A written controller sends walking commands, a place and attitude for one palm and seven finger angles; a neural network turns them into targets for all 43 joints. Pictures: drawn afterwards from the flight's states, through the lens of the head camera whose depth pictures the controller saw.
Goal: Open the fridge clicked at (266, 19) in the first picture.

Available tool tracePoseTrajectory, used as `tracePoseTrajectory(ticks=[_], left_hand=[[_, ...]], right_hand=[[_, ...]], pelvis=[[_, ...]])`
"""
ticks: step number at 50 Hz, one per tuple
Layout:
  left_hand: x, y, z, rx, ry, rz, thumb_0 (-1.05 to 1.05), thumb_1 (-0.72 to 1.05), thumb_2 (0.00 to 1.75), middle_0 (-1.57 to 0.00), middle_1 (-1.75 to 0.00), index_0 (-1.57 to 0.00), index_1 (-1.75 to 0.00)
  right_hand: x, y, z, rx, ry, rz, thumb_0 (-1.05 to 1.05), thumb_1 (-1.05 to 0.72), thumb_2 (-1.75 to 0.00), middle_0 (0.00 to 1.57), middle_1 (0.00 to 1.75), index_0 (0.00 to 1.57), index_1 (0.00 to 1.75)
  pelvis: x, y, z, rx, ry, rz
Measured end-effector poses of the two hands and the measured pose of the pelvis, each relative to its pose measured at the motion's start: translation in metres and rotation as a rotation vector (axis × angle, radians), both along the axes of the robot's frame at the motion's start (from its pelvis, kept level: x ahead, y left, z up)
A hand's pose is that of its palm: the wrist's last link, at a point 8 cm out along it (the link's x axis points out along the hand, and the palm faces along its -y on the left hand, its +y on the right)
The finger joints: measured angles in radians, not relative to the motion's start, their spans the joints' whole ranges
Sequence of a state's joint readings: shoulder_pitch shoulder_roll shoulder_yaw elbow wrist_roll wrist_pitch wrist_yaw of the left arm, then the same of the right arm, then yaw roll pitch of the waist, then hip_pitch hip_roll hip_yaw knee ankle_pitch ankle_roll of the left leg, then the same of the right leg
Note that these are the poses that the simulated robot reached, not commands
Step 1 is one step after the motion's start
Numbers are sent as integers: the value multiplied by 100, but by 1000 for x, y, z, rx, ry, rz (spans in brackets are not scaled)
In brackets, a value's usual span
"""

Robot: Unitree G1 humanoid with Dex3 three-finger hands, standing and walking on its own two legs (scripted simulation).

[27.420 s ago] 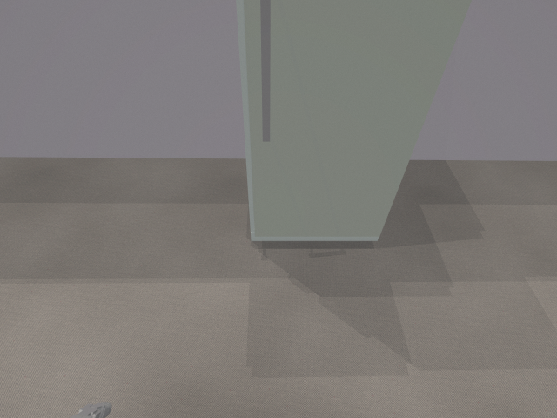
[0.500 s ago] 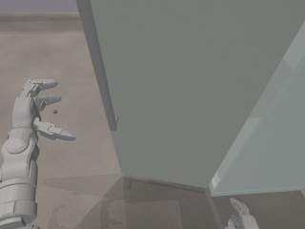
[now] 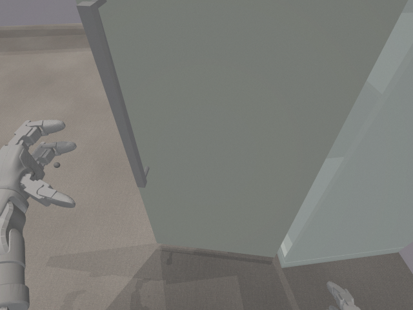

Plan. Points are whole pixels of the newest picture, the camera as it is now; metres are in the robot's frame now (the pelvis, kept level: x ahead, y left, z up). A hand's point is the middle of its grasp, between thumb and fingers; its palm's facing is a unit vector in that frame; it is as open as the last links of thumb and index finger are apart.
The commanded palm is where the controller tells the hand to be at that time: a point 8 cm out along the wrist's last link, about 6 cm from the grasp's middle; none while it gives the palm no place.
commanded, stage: draw the hand back to the body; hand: left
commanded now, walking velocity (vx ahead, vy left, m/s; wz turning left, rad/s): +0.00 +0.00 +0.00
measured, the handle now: (126, 115) +0.50 +0.22 +0.12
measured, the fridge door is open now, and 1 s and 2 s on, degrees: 76 76 76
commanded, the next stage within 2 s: step back with the hand held close in 1.46 s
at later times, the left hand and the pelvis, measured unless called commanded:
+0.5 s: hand (22, 192) +0.25 +0.30 +0.16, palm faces +0.33 -0.93 -0.17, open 14.2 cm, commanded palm +0.19 +0.33 +0.17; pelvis -0.01 +0.02 +0.01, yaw +2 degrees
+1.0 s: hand (21, 213) +0.21 +0.28 +0.17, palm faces +0.47 -0.81 -0.36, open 9.6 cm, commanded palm +0.15 +0.31 +0.19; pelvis +0.00 +0.01 +0.01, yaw +0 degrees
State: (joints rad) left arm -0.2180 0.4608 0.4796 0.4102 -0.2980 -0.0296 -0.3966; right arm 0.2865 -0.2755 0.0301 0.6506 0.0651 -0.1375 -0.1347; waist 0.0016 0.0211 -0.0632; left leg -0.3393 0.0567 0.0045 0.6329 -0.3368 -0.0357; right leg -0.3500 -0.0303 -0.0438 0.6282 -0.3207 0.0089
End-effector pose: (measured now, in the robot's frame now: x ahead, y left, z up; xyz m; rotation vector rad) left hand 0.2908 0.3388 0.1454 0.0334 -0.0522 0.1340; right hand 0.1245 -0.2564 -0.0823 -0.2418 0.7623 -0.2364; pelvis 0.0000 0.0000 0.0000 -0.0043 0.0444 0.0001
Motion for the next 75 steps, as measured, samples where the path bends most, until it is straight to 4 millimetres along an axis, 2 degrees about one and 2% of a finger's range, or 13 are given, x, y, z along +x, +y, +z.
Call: tracePoseTrajectory(ticks=[4, 8, 13, 16, 20, 24, 29, 34, 38, 45, 59, 66, 75], left_hand=[[-7, 0, 12, -27, 3, -131, -2, -55, 20, -26, -115, -25, -115], [-23, 8, 21, -23, -4, -121, -2, -55, 20, -26, -115, -25, -115], [-47, 15, 6, -49, 45, -61, -2, -55, 20, -26, -115, -25, -115], [-62, 6, -1, -35, 54, -60, -2, -55, 20, -25, -115, -24, -115], [-75, -4, 5, -11, 2, -72, -2, -52, 22, -25, -113, -24, -114], [-79, 3, 21, 142, -48, 146, -2, -44, 25, -26, -109, -25, -109], [-92, 4, 24, 231, -54, 318, -2, -30, 32, -25, -100, -24, -101], [-106, -7, 18, 279, -32, 351, -1, -13, 41, -24, -90, -23, -91], [-112, -11, 24, 313, -51, 371, -1, 1, 47, -24, -82, -23, -83], [-118, -18, 40, 365, -93, 378, -1, 26, 59, -23, -68, -22, -68], [-145, -34, 37, 397, -50, 371, 1, 74, 83, -22, -39, -21, -39], [-143, -30, 42, 401, -65, 402, 1, 85, 88, -22, -33, -21, -33], [-136, -33, 39, 392, -53, 366, 1, 88, 90, -21, -31, -20, -31]], right_hand=[[19, 10, 14, 8, -105, 14, 1, -90, -90, 20, 30, 20, 30], [37, 24, 27, 34, -196, 65, 1, -90, -90, 20, 30, 20, 30], [52, 44, 35, 57, -232, 140, 1, -90, -90, 20, 30, 20, 30], [57, 55, 38, 57, -243, 176, 1, -90, -90, 20, 30, 20, 30], [60, 67, 42, 54, -258, 207, 1, -90, -90, 20, 30, 20, 30], [56, 74, 42, 47, -246, 240, 1, -90, -90, 20, 30, 20, 30], [44, 72, 31, 66, -188, 222, 1, -90, -90, 20, 30, 20, 30], [31, 61, 18, 62, -108, 194, 1, -90, -90, 20, 30, 20, 30], [28, 51, 15, 47, -78, 172, 1, -90, -90, 20, 30, 20, 30], [41, 40, 19, 49, -116, 144, 1, -90, -90, 20, 30, 20, 30], [69, 44, 29, 59, -171, 179, 1, -90, -90, 20, 30, 20, 30], [71, 52, 25, 74, -159, 193, 1, -90, -90, 20, 30, 20, 30], [61, 51, 22, 76, -135, 175, 1, -90, -90, 20, 30, 20, 30]], pelvis=[[4, 6, 1, -1, -23, -2], [3, 11, 2, -1, -34, -2], [-2, 16, 3, -4, -43, 10], [-5, 17, 3, -8, -55, 16], [-8, 17, 4, -10, -75, 24], [-11, 16, 6, -9, -87, 31], [-13, 16, 10, -3, -88, 17], [-9, 16, 13, 4, -92, 10], [-4, 13, 14, 7, -100, 9], [2, 9, 14, 8, -112, 4], [9, 1, 15, 6, -115, 12], [8, 1, 15, 8, -115, 16], [9, 3, 15, 9, -117, 9]])
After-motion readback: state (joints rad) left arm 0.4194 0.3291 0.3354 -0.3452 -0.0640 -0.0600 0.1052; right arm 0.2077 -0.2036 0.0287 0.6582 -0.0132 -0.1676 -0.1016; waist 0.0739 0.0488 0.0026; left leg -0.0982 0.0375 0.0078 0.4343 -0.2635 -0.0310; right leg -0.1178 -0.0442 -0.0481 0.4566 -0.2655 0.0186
